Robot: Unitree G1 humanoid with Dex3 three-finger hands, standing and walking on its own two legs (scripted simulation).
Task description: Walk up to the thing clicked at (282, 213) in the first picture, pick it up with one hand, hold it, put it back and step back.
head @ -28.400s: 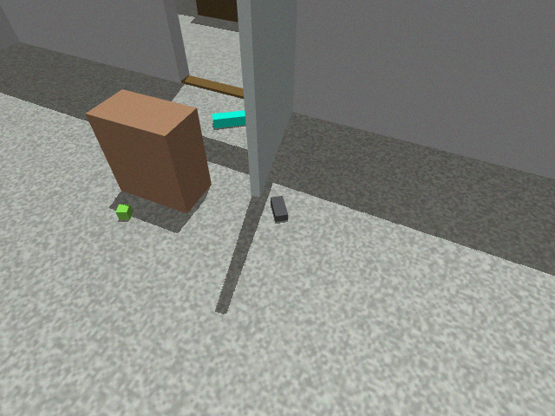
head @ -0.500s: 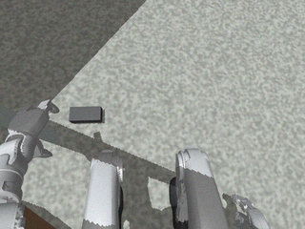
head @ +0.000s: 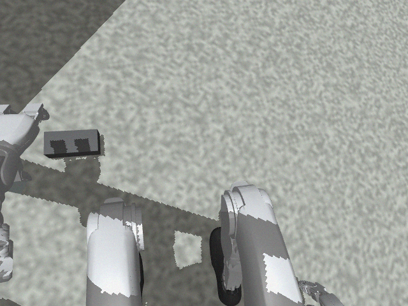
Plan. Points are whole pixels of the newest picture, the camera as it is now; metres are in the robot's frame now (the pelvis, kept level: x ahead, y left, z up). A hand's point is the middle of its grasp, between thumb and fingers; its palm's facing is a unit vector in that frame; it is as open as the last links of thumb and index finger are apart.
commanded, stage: rise first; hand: left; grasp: from above
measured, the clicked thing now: (73, 143) +0.50 +0.27 -0.34
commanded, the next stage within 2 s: none
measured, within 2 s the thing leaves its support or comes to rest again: neither
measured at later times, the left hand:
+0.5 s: hand (36, 141) +0.46 +0.31 -0.20, palm faces -0.46 -0.05 -0.89, open 13.6 cm
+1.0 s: hand (40, 141) +0.47 +0.31 -0.21, palm faces -0.45 -0.06 -0.89, open 13.8 cm
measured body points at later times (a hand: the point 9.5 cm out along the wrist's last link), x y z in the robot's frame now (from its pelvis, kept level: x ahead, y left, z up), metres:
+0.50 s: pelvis +0.01 +0.00 -0.02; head +0.26 +0.06 +0.34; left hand +0.48 +0.31 -0.15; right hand +0.06 -0.28 -0.13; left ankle +0.08 +0.12 -0.33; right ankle +0.11 -0.14 -0.32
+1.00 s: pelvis +0.01 +0.00 -0.03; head +0.26 +0.08 +0.33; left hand +0.49 +0.31 -0.16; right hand +0.05 -0.28 -0.13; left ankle +0.08 +0.12 -0.33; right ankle +0.11 -0.14 -0.32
